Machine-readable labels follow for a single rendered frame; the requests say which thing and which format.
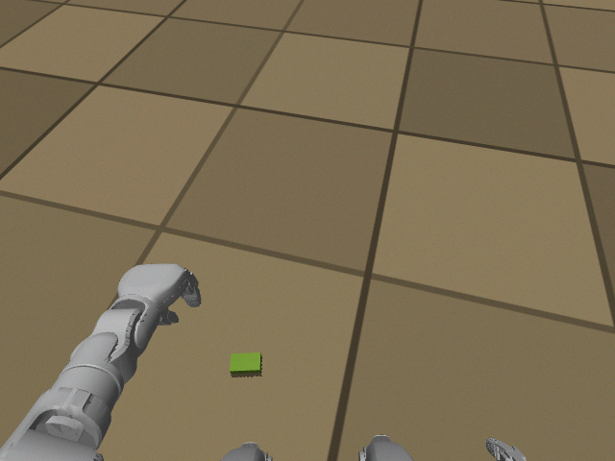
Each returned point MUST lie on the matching left robot arm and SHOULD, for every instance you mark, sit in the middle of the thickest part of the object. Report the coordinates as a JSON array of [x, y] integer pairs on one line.
[[69, 421]]

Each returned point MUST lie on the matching left robot hand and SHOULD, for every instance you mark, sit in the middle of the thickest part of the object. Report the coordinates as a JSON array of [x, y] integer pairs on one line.
[[162, 284]]

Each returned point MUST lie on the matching small box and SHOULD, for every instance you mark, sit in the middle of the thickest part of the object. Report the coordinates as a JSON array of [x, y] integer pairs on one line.
[[245, 363]]

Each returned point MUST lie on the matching right robot hand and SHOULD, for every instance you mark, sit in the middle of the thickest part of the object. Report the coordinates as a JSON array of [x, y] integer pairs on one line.
[[503, 452]]

